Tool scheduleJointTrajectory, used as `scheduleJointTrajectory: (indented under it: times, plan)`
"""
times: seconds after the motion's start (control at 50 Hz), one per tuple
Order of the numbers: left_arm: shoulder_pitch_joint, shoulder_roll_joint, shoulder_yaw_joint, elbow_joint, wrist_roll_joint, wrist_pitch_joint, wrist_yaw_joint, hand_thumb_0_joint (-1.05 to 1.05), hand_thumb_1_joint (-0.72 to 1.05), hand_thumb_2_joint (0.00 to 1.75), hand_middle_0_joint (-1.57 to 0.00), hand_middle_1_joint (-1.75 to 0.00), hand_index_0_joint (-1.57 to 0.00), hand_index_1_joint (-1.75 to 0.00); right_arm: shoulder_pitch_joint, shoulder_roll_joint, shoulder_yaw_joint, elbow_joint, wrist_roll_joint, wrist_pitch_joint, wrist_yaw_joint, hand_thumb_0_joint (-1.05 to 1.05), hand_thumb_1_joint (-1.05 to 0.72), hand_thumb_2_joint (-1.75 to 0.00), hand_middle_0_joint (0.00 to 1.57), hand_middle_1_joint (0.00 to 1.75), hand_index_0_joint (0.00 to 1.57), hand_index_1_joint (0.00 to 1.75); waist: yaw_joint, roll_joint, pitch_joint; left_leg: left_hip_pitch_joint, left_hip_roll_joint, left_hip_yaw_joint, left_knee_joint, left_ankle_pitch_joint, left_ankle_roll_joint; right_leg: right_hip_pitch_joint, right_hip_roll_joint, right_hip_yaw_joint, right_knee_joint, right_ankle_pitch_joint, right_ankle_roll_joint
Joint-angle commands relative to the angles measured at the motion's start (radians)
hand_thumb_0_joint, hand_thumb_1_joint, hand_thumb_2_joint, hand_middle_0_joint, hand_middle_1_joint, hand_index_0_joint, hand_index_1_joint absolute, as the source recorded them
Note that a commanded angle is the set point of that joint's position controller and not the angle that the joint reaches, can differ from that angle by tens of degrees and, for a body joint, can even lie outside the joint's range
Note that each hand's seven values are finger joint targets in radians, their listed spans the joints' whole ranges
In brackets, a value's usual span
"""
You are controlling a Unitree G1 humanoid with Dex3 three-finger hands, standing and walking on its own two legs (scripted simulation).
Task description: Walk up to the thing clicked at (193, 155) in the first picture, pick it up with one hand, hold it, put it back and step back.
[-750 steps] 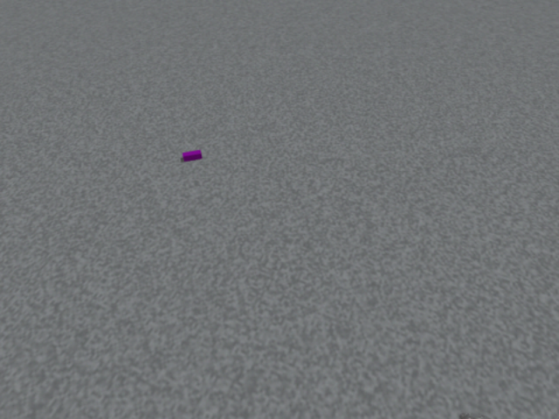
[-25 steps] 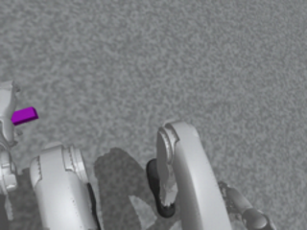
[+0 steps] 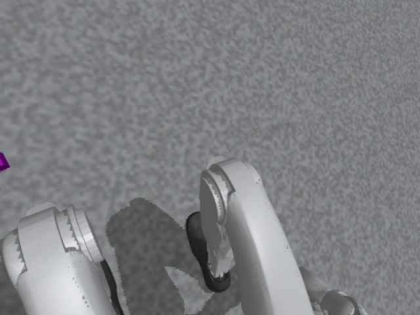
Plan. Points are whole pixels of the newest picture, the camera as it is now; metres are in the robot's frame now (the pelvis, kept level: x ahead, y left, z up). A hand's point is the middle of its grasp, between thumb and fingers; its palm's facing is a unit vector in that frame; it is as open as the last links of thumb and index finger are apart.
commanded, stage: rest palm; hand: left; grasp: from above
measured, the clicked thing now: out of the picture +0.40 +0.34 -0.27
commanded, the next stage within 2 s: close in 0.72 s
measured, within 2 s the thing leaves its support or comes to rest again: neither
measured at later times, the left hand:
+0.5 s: hand out of the picture +0.39 +0.32 -0.24, palm faces -0.40 -0.18 -0.90, open 12.8 cm
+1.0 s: hand out of the picture +0.39 +0.33 -0.25, palm faces -0.43 -0.19 -0.88, open 12.5 cm
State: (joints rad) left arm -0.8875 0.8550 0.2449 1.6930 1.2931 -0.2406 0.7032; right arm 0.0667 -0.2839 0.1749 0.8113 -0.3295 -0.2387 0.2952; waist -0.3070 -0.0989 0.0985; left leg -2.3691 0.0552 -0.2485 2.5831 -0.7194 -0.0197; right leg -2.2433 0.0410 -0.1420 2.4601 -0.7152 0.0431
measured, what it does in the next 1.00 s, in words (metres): stands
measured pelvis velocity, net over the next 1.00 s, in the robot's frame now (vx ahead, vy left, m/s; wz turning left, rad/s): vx -0.01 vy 0.01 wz -0.04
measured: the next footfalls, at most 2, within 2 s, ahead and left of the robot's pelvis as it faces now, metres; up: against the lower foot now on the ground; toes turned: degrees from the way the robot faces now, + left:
none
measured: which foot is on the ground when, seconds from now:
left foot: down 0.00-1.00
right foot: down 0.00-1.00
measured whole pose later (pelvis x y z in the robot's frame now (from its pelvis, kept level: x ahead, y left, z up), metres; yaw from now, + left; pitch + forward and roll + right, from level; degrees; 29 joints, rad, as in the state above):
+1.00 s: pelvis -0.01 +0.01 +0.00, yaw -2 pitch +24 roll -14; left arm -0.91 0.94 0.15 1.75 1.22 -0.24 0.70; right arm 0.03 -0.32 0.26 0.78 -0.33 -0.32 0.34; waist -0.31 -0.15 0.16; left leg -2.34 0.05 -0.30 2.60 -0.73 -0.01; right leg -2.19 0.06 -0.18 2.43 -0.70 0.06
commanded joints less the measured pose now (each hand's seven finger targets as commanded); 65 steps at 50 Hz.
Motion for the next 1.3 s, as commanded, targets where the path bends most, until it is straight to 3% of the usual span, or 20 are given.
scheduleJointTrajectory:
  times: [0.0, 0.02, 0.06, 0.12, 0.2, 0.34, 0.46, 0.48, 0.54, 0.56, 0.58, 0.62, 0.64, 0.8, 0.86, 1.02, 1.12, 1.18, 1.2, 1.28]
  plan:
    - [-0.199, 0.274, 0.019, -0.060, -0.035, 0.022, 0.039, 0.00, -0.26, 0.78, -0.33, -0.71, -0.31, -0.73, 0.169, -0.315, -0.079, 0.007, 0.006, -0.017, -0.001, 0.00, -0.89, -0.90, 0.20, 0.30, 0.20, 0.30, 0.005, 0.421, -0.636, 0.470, -0.007, 0.137, -0.246, 0.216, 0.027, 0.313, 0.047, -0.101, -0.222, 0.282, -0.059]
    - [-0.203, 0.249, -0.003, -0.056, -0.033, 0.026, 0.025, 0.00, -0.26, 0.77, -0.33, -0.70, -0.31, -0.72, 0.173, -0.322, -0.086, -0.006, 0.006, -0.020, 0.002, 0.00, -0.89, -0.90, 0.20, 0.30, 0.20, 0.30, -0.007, 0.428, -0.625, 0.469, -0.009, 0.138, -0.245, 0.209, 0.030, 0.309, 0.047, -0.097, -0.227, 0.278, -0.058]
    - [-0.197, 0.284, 0.026, -0.059, -0.043, 0.021, 0.014, 0.00, -0.27, 0.75, -0.32, -0.70, -0.30, -0.72, 0.172, -0.315, -0.078, 0.004, 0.012, -0.021, 0.002, 0.00, -0.89, -0.90, 0.20, 0.30, 0.20, 0.30, 0.006, 0.423, -0.634, 0.473, -0.007, 0.132, -0.253, 0.209, 0.030, 0.322, 0.048, -0.102, -0.229, 0.275, -0.058]
    - [-0.231, 0.252, -0.019, -0.048, -0.044, 0.008, -0.009, 0.00, -0.28, 0.76, -0.31, -0.72, -0.29, -0.74, 0.159, -0.306, -0.067, 0.000, 0.008, -0.032, 0.005, 0.00, -0.89, -0.90, 0.20, 0.30, 0.20, 0.30, -0.023, 0.422, -0.594, 0.469, -0.007, 0.126, -0.244, 0.183, 0.029, 0.299, 0.042, -0.112, -0.221, 0.254, -0.055]
    - [-0.232, 0.249, -0.047, -0.053, -0.044, -0.021, -0.020, 0.00, -0.26, 0.76, -0.33, -0.70, -0.31, -0.72, 0.156, -0.321, -0.057, -0.002, 0.009, -0.039, 0.007, 0.00, -0.89, -0.90, 0.20, 0.30, 0.20, 0.30, -0.033, 0.423, -0.590, 0.485, -0.006, 0.122, -0.240, 0.198, 0.029, 0.316, 0.044, -0.115, -0.228, 0.273, -0.051]
    - [-0.219, 0.234, -0.081, -0.071, -0.029, -0.039, 0.031, 0.00, -0.29, 0.77, -0.30, -0.73, -0.28, -0.75, 0.123, -0.347, -0.055, -0.010, 0.006, -0.046, 0.011, 0.00, -0.89, -0.90, 0.20, 0.30, 0.20, 0.30, -0.022, 0.448, -0.601, 0.509, -0.001, 0.112, -0.256, 0.199, 0.019, 0.313, 0.054, -0.130, -0.226, 0.266, -0.059]
    - [-0.227, 0.267, -0.053, -0.046, -0.019, -0.008, 0.087, 0.00, -0.29, 0.79, -0.31, -0.72, -0.28, -0.75, 0.106, -0.353, -0.036, -0.011, 0.001, -0.057, 0.026, 0.00, -0.89, -0.90, 0.20, 0.30, 0.20, 0.30, -0.026, 0.442, -0.573, 0.498, 0.005, 0.104, -0.256, 0.206, 0.017, 0.312, 0.062, -0.133, -0.226, 0.272, -0.058]
    - [-0.240, 0.243, -0.078, -0.042, -0.017, 0.002, 0.086, 0.00, -0.30, 0.79, -0.32, -0.72, -0.29, -0.75, 0.098, -0.364, -0.047, -0.023, 0.006, -0.064, 0.029, 0.00, -0.90, -0.90, 0.20, 0.30, 0.20, 0.30, -0.032, 0.444, -0.556, 0.498, 0.004, 0.106, -0.251, 0.191, 0.016, 0.293, 0.059, -0.131, -0.219, 0.260, -0.058]
    - [-0.242, 0.274, -0.050, -0.038, -0.030, 0.026, 0.093, 0.00, -0.30, 0.79, -0.32, -0.71, -0.29, -0.75, 0.105, -0.369, -0.044, -0.013, 0.003, -0.077, 0.035, 0.00, -0.89, -0.90, 0.20, 0.30, 0.20, 0.30, -0.036, 0.445, -0.558, 0.496, 0.005, 0.100, -0.254, 0.175, 0.018, 0.289, 0.058, -0.137, -0.226, 0.240, -0.056]
    - [-0.243, 0.258, -0.074, -0.037, -0.037, 0.029, 0.086, 0.00, -0.30, 0.79, -0.32, -0.71, -0.29, -0.75, 0.092, -0.371, -0.048, -0.024, 0.009, -0.083, 0.037, 0.00, -0.89, -0.90, 0.20, 0.30, 0.20, 0.30, -0.037, 0.442, -0.547, 0.487, 0.005, 0.103, -0.247, 0.167, 0.019, 0.295, 0.056, -0.128, -0.228, 0.238, -0.056]
    - [-0.229, 0.280, -0.041, -0.012, -0.039, 0.035, 0.085, 0.00, -0.30, 0.79, -0.32, -0.72, -0.29, -0.75, 0.116, -0.364, -0.036, -0.017, 0.002, -0.086, 0.041, 0.00, -0.90, -0.90, 0.20, 0.30, 0.20, 0.30, -0.044, 0.433, -0.553, 0.494, 0.006, 0.099, -0.250, 0.186, 0.020, 0.309, 0.057, -0.134, -0.229, 0.255, -0.052]
    - [-0.235, 0.259, -0.070, -0.015, -0.050, 0.043, 0.070, 0.00, -0.31, 0.80, -0.32, -0.73, -0.29, -0.76, 0.098, -0.370, -0.045, -0.023, 0.013, -0.094, 0.040, 0.00, -0.90, -0.90, 0.20, 0.30, 0.20, 0.30, -0.041, 0.440, -0.542, 0.486, 0.006, 0.105, -0.244, 0.177, 0.020, 0.306, 0.057, -0.126, -0.226, 0.251, -0.054]
    - [-0.227, 0.274, -0.049, -0.005, -0.056, 0.043, 0.066, 0.00, -0.32, 0.80, -0.31, -0.73, -0.28, -0.77, 0.116, -0.365, -0.040, -0.017, 0.009, -0.096, 0.042, 0.00, -0.90, -0.90, 0.20, 0.30, 0.20, 0.30, -0.040, 0.438, -0.554, 0.487, 0.006, 0.104, -0.245, 0.186, 0.021, 0.317, 0.058, -0.129, -0.237, 0.258, -0.052]
    - [-0.227, 0.279, -0.070, -0.035, -0.083, 0.006, 0.009, 0.00, -0.32, 0.81, -0.31, -0.74, -0.27, -0.77, 0.115, -0.358, -0.018, -0.027, 0.019, -0.097, 0.038, 0.00, -0.90, -0.90, 0.20, 0.30, 0.20, 0.30, -0.040, 0.444, -0.569, 0.513, 0.009, 0.092, -0.244, 0.209, 0.019, 0.348, 0.058, -0.139, -0.228, 0.285, -0.051]
    - [-0.231, 0.252, -0.101, -0.029, -0.085, -0.006, 0.013, 0.00, -0.22, 0.75, -0.36, -0.71, -0.34, -0.74, 0.118, -0.361, -0.010, -0.019, 0.017, -0.090, 0.037, 0.00, -0.89, -0.90, 0.20, 0.30, 0.20, 0.30, -0.056, 0.433, -0.564, 0.505, 0.011, 0.082, -0.241, 0.226, 0.019, 0.353, 0.060, -0.147, -0.230, 0.301, -0.050]
    - [-0.221, 0.273, -0.101, -0.015, -0.063, -0.018, 0.052, 0.00, -0.08, 0.65, -0.44, -0.67, -0.44, -0.67, 0.107, -0.370, 0.015, -0.039, 0.006, -0.083, 0.035, 0.00, -0.89, -0.90, 0.20, 0.30, 0.20, 0.30, -0.053, 0.441, -0.536, 0.500, 0.013, 0.083, -0.247, 0.209, 0.018, 0.349, 0.070, -0.154, -0.232, 0.286, -0.053]
    - [-0.247, 0.294, -0.089, -0.042, -0.060, 0.000, 0.080, 0.00, 0.00, 0.58, -0.48, -0.63, -0.49, -0.62, 0.094, -0.382, 0.005, -0.037, 0.011, -0.087, 0.031, 0.00, -0.89, -0.90, 0.20, 0.30, 0.20, 0.30, -0.052, 0.448, -0.526, 0.496, 0.017, 0.071, -0.268, 0.171, 0.014, 0.330, 0.066, -0.155, -0.240, 0.250, -0.054]
    - [-0.245, 0.293, -0.083, -0.040, -0.053, 0.020, 0.083, 0.00, 0.02, 0.55, -0.49, -0.62, -0.51, -0.60, 0.097, -0.384, -0.003, -0.035, 0.008, -0.091, 0.033, 0.00, -0.89, -0.90, 0.20, 0.30, 0.20, 0.30, -0.051, 0.463, -0.526, 0.506, 0.019, 0.066, -0.280, 0.158, 0.009, 0.314, 0.067, -0.156, -0.237, 0.236, -0.056]
    - [-0.238, 0.259, -0.110, -0.016, -0.059, 0.028, 0.075, 0.00, 0.05, 0.53, -0.50, -0.61, -0.52, -0.59, 0.075, -0.376, -0.002, -0.044, 0.011, -0.097, 0.036, 0.00, -0.89, -0.90, 0.20, 0.30, 0.20, 0.30, -0.060, 0.451, -0.481, 0.487, 0.017, 0.069, -0.268, 0.128, 0.010, 0.288, 0.061, -0.152, -0.229, 0.221, -0.054]
    - [-0.254, 0.293, -0.089, -0.029, -0.072, 0.044, 0.064, 0.00, 0.08, 0.49, -0.54, -0.57, -0.56, -0.55, 0.107, -0.390, -0.007, -0.045, 0.021, -0.106, 0.039, 0.00, -0.89, -0.90, 0.20, 0.30, 0.20, 0.30, -0.062, 0.441, -0.505, 0.492, 0.017, 0.071, -0.267, 0.158, 0.015, 0.311, 0.064, -0.149, -0.247, 0.247, -0.051]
